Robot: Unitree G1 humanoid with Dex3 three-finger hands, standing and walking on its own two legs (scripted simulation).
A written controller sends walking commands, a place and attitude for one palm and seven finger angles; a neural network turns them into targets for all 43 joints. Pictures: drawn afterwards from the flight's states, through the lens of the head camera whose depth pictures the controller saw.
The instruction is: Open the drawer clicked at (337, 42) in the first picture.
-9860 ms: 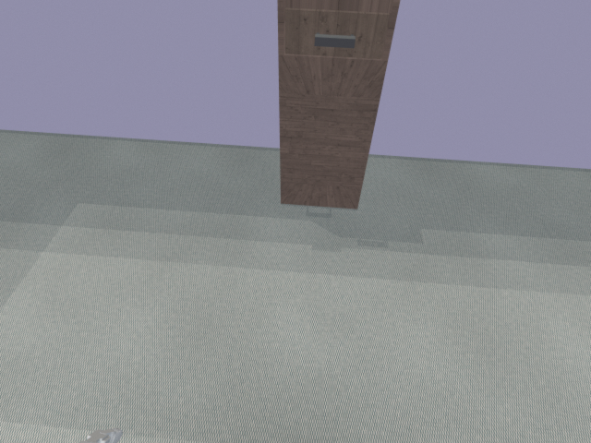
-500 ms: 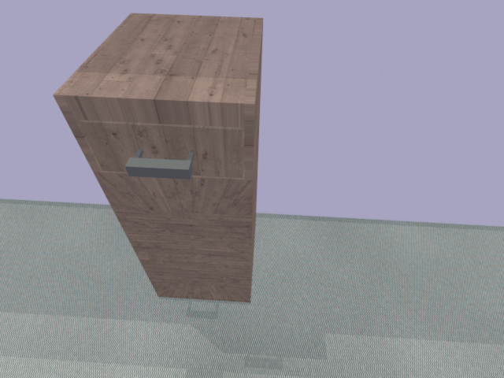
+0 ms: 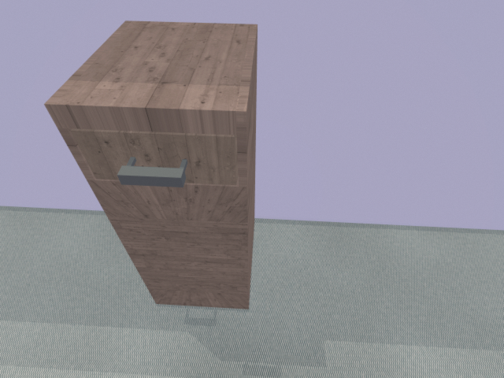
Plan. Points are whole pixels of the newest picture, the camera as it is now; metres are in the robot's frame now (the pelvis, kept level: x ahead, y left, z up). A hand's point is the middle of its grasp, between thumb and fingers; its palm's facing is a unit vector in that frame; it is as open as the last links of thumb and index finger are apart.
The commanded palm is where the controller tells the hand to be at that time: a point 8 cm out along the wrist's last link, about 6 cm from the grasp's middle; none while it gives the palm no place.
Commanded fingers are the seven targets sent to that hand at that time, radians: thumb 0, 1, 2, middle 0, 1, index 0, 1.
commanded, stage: look again from close up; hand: left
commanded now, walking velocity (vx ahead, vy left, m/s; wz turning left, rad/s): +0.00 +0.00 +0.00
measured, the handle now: (155, 169) +0.50 +0.24 +0.03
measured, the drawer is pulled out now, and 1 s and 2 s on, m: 0.00 0.00 0.00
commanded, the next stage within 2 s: raise the hand with hooked fingers in 0.58 s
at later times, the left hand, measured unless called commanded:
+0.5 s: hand out of the picture +0.01 +0.24 -0.18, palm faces +0.01 -0.98 -0.20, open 7.3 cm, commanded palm none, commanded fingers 0.00 0.90 0.90 -0.20 -0.30 -0.20 -0.30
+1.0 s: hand (81, 351) +0.16 +0.27 -0.02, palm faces +0.09 -0.43 -0.90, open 8.1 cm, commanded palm +0.11 +0.31 -0.01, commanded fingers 0.00 0.50 0.73 -0.23 -0.56 -0.23 -0.56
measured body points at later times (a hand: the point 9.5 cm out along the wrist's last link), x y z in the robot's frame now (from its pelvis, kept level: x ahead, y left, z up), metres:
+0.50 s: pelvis -0.02 +0.06 -0.01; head -0.02 +0.07 +0.44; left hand +0.01 +0.29 -0.16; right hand +0.04 -0.18 -0.15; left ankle +0.00 +0.15 -0.74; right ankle -0.07 -0.06 -0.74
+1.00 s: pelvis -0.08 +0.11 -0.04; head -0.09 +0.08 +0.41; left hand +0.15 +0.29 +0.03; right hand +0.10 -0.14 -0.12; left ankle +0.00 +0.15 -0.74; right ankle -0.02 -0.01 -0.74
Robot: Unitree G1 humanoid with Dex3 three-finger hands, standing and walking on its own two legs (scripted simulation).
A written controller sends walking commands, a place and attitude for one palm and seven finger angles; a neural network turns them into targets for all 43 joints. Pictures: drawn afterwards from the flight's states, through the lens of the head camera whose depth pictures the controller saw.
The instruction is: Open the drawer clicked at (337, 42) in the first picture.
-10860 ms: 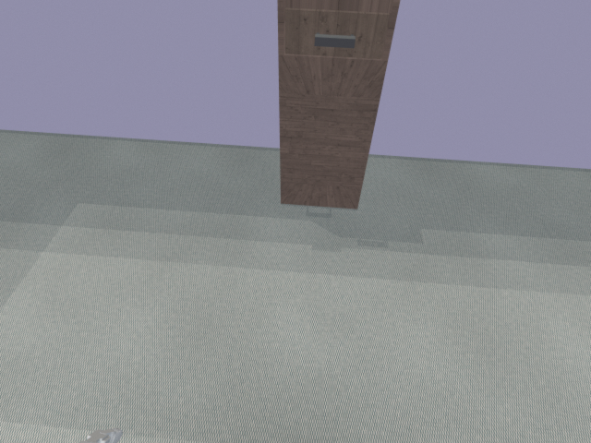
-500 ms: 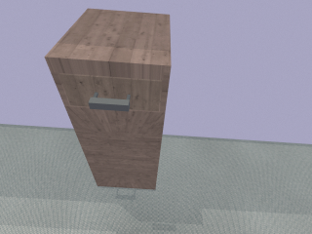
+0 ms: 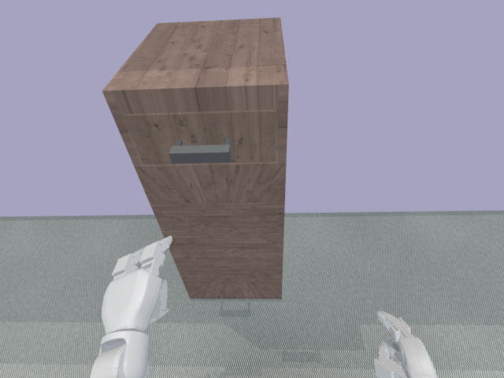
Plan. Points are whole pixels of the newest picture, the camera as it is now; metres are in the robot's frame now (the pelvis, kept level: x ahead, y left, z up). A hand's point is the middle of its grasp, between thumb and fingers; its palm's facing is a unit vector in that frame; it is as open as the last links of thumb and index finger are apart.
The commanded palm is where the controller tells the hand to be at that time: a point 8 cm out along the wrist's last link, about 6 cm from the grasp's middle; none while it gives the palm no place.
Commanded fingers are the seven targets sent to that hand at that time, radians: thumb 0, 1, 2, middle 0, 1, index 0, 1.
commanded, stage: raise the hand with hooked fingers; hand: left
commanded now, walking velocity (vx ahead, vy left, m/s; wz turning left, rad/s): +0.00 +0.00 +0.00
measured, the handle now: (202, 148) +0.58 +0.14 +0.07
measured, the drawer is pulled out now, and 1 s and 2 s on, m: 0.00 0.00 0.00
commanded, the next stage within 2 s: move the hooked fingers above the handle in 1.58 s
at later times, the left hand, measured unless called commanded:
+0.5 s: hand (135, 270) +0.28 +0.21 +0.05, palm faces +0.12 -0.19 -0.97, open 10.9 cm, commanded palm +0.24 +0.22 +0.12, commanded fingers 0.00 -0.08 0.48 -0.27 -0.93 -0.27 -0.93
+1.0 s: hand (119, 187) +0.37 +0.23 +0.15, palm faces +0.11 -0.07 -0.99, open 13.5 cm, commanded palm +0.34 +0.23 +0.21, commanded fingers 0.00 -0.50 0.30 -0.30 -1.20 -0.30 -1.20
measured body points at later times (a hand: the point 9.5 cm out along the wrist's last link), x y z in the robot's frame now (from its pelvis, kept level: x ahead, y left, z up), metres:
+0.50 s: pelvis +0.02 +0.01 +0.01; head +0.00 -0.01 +0.46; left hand +0.27 +0.22 +0.10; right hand +0.24 -0.17 -0.08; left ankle +0.08 +0.04 -0.70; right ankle +0.07 -0.11 -0.70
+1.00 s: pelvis +0.09 -0.02 +0.03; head +0.11 -0.04 +0.48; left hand +0.36 +0.24 +0.20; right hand +0.32 -0.22 -0.06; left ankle +0.08 +0.04 -0.70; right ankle +0.07 -0.12 -0.70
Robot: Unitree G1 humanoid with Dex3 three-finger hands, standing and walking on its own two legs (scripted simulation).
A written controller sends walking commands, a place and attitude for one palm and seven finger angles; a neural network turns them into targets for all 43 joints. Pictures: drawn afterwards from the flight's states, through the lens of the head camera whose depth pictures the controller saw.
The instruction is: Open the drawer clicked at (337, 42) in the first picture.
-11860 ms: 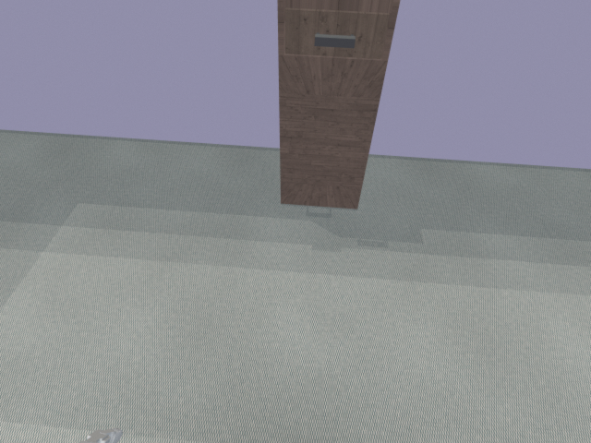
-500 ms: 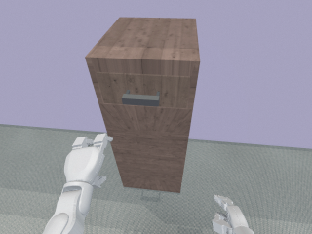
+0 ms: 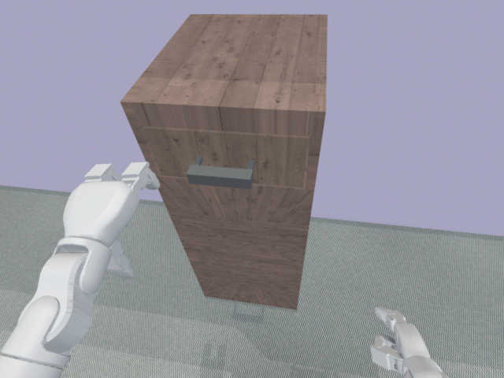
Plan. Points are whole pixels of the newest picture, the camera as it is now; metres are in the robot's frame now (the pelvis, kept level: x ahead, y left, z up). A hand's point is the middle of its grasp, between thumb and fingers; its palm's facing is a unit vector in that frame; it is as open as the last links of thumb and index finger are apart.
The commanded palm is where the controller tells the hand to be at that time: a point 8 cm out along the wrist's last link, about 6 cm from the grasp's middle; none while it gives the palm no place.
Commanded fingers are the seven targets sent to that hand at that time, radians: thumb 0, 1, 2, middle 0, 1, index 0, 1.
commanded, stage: raise the hand with hooked fingers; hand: left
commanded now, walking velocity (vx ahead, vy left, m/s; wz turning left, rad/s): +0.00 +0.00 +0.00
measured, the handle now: (222, 169) +0.49 +0.14 +0.04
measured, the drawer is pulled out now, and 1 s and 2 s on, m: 0.00 0.00 0.00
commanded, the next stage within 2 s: move the hooked fingers above the handle in 0.58 s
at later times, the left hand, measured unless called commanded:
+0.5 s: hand (144, 205) +0.31 +0.20 +0.13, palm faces +0.05 -0.08 -1.00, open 13.8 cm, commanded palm +0.28 +0.22 +0.21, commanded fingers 0.00 -0.50 0.30 -0.30 -1.20 -0.30 -1.20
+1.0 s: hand (153, 200) +0.32 +0.20 +0.13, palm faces +0.11 -0.09 -0.99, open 13.8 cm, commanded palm +0.30 +0.20 +0.19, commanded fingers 0.00 -0.50 0.30 -0.30 -1.20 -0.30 -1.20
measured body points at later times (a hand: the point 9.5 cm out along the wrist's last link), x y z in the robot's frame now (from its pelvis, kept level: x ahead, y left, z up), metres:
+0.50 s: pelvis +0.00 -0.02 +0.00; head +0.03 -0.05 +0.45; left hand +0.30 +0.21 +0.19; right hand +0.19 -0.25 -0.11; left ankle -0.01 +0.06 -0.74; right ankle -0.03 -0.10 -0.74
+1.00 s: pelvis -0.02 -0.01 +0.00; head -0.01 -0.04 +0.45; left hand +0.31 +0.20 +0.19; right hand +0.18 -0.23 -0.11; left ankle -0.01 +0.06 -0.74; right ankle -0.03 -0.10 -0.74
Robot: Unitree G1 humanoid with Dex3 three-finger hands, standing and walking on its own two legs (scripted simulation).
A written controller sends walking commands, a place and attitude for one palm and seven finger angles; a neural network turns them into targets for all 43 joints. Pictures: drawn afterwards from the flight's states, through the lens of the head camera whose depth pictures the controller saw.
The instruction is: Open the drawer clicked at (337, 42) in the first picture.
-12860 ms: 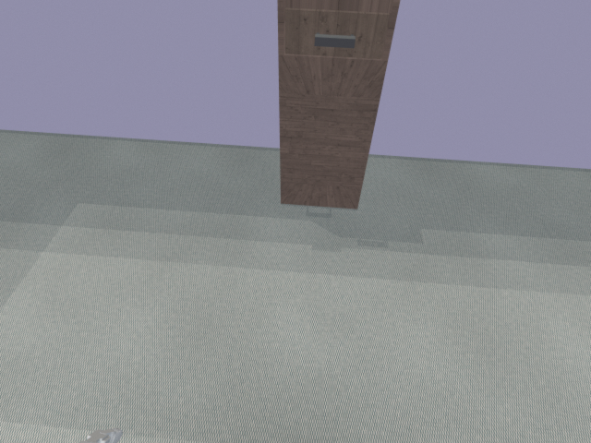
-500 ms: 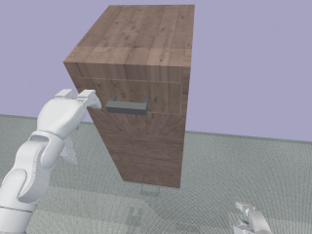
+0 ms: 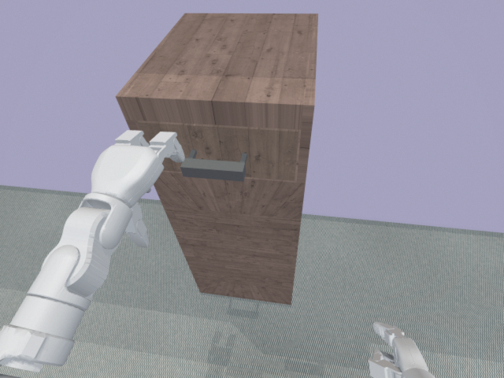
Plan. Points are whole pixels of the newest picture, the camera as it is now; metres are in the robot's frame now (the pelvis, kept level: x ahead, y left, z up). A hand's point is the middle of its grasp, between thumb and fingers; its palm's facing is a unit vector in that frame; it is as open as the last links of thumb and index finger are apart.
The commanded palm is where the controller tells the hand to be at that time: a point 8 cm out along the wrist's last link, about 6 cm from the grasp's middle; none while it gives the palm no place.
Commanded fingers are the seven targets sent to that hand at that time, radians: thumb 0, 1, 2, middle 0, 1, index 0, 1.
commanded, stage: move the hooked fingers above the handle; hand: left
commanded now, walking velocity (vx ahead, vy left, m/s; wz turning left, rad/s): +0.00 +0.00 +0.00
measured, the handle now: (216, 162) +0.51 +0.15 +0.04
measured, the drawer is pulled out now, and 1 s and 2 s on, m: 0.00 0.00 0.00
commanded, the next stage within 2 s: none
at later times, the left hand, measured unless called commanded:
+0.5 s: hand (175, 168) +0.41 +0.18 +0.12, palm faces +0.10 -0.07 -0.99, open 13.8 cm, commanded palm +0.37 +0.18 +0.18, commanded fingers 0.00 -0.50 0.30 -0.30 -1.20 -0.30 -1.20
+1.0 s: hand (198, 163) +0.45 +0.16 +0.10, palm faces -0.01 -0.04 -1.00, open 13.8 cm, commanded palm +0.42 +0.14 +0.16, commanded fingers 0.00 -0.50 0.30 -0.30 -1.20 -0.30 -1.20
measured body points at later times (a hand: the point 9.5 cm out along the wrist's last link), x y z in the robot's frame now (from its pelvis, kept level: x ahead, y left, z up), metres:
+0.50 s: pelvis +0.02 +0.01 +0.00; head +0.04 -0.03 +0.45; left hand +0.40 +0.19 +0.17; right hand +0.17 -0.22 -0.13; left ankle +0.01 +0.07 -0.74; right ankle -0.01 -0.08 -0.74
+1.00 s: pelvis +0.03 -0.02 +0.00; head +0.06 -0.06 +0.44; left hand +0.44 +0.16 +0.15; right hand +0.17 -0.26 -0.14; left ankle +0.01 +0.07 -0.74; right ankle -0.01 -0.09 -0.74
